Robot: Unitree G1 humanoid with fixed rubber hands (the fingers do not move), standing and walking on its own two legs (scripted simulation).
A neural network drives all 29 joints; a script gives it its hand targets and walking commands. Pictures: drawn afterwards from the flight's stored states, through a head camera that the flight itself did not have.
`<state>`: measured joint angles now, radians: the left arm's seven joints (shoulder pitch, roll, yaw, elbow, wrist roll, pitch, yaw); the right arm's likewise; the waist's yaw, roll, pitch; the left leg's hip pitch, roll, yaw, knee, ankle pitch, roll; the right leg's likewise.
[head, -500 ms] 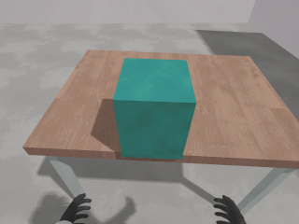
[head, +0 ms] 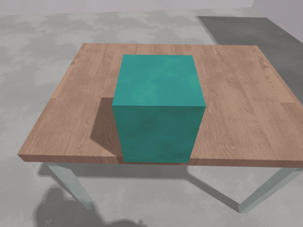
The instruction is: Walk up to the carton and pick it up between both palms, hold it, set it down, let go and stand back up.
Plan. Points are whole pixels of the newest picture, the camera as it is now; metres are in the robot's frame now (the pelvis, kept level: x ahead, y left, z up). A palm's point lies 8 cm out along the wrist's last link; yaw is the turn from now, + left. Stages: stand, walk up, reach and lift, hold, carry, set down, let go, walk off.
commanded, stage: stand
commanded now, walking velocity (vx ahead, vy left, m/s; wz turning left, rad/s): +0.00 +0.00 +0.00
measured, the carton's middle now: (157, 110) +0.44 +0.00 +0.07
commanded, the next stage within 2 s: none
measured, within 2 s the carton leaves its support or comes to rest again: neither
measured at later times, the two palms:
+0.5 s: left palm out of the picture +0.09 +0.24 -0.14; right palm out of the picture +0.07 -0.20 -0.15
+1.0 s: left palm out of the picture +0.02 +0.22 -0.14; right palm out of the picture -0.02 -0.20 -0.15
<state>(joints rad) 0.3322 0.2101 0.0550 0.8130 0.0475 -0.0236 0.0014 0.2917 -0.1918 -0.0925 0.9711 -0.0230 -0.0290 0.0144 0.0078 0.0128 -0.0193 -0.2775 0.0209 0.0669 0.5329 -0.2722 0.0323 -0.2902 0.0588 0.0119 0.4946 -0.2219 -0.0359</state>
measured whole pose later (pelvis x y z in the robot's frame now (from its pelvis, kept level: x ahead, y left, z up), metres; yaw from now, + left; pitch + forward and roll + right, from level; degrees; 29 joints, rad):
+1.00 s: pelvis +0.03 +0.02 +0.00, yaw -2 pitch -2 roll +0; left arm 0.32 0.10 -0.01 1.11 0.02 0.00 0.05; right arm 0.33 -0.15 -0.03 1.15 -0.03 0.01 -0.04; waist -0.01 0.02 0.03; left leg -0.12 -0.01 0.12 0.46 -0.31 0.05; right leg -0.18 0.03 0.06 0.49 -0.28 0.00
